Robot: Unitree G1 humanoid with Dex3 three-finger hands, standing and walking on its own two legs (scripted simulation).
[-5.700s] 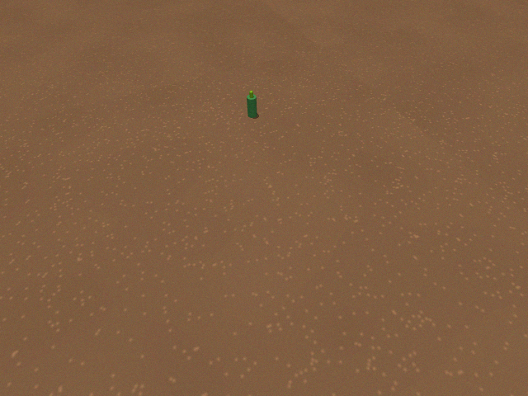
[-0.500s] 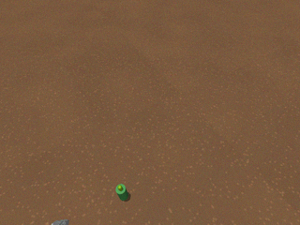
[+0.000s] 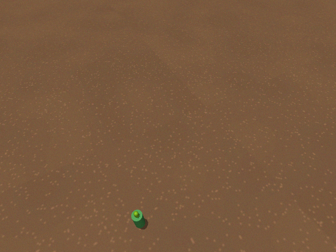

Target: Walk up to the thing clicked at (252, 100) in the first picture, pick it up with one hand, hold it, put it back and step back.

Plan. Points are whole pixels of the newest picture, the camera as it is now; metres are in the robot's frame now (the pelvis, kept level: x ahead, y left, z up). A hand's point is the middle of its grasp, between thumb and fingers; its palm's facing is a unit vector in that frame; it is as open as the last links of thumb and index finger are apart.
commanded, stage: walk up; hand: left
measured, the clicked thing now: (138, 218) +0.39 +0.21 -0.69
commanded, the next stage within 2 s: stand in 0.86 s
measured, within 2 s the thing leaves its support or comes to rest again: neither
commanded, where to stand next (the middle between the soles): +0.05 +0.00 m, yaw +1 degrees
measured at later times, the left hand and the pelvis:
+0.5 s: hand out of the picture +0.10 +0.25 -0.16, palm faces -0.02 -0.94 -0.33, open 7.4 cm; pelvis +0.01 +0.00 +0.00, yaw +0 degrees
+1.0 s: hand out of the picture +0.11 +0.25 -0.15, palm faces -0.02 -0.94 -0.34, open 7.4 cm; pelvis +0.02 +0.00 +0.00, yaw +0 degrees
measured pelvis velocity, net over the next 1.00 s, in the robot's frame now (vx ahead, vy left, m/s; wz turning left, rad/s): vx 0.02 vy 0.00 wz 0.01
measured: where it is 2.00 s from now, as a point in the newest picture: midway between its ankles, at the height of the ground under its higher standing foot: outside the picture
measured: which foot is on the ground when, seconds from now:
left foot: down 0.00-1.00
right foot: down 0.00-1.00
